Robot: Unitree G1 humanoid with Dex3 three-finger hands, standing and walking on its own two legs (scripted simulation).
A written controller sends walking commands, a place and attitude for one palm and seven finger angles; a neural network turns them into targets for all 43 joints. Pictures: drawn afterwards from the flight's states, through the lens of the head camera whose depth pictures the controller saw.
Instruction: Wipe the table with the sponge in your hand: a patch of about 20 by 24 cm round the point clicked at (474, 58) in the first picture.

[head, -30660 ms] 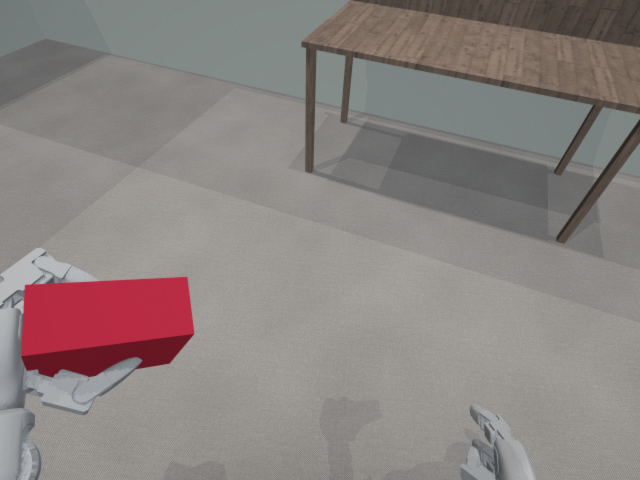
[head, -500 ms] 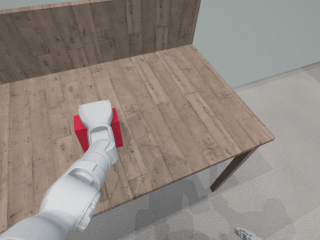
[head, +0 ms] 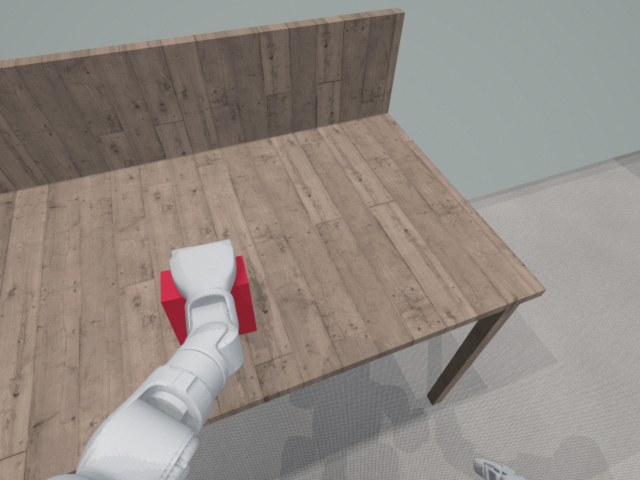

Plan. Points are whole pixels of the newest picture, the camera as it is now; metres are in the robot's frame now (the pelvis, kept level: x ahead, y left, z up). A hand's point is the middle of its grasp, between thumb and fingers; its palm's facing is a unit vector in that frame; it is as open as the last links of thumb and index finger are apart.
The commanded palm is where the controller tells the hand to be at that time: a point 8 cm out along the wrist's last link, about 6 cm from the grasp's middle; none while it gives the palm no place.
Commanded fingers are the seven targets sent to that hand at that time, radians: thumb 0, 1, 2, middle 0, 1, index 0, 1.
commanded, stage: wipe back along the third lane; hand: left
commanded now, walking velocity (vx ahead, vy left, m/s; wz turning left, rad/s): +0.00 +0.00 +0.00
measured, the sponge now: (214, 310) +0.37 +0.19 -0.06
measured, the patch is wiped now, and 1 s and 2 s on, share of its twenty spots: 1.00 1.00 1.00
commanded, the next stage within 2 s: slide back across to the middle lane in 1.06 s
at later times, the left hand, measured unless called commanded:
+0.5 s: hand (219, 322) +0.33 +0.17 -0.02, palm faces -0.06 -0.02 -1.00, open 9.9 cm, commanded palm +0.28 +0.14 +0.01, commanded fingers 0.00 0.10 1.30 -1.20 -1.60 -1.20 -1.60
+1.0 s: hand (221, 329) +0.32 +0.16 -0.02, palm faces -0.07 -0.02 -1.00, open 9.9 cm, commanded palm +0.28 +0.14 +0.01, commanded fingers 0.00 0.10 1.30 -1.20 -1.60 -1.20 -1.60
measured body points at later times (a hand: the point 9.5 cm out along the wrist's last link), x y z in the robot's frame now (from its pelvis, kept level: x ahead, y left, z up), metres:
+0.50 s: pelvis -0.01 -0.01 +0.00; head -0.01 -0.02 +0.45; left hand +0.33 +0.16 +0.04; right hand +0.17 -0.24 -0.11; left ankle +0.00 +0.10 -0.72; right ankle -0.02 -0.11 -0.72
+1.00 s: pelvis -0.02 -0.02 +0.00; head -0.01 -0.03 +0.45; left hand +0.32 +0.16 +0.03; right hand +0.16 -0.25 -0.12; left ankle +0.00 +0.10 -0.72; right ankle -0.02 -0.11 -0.72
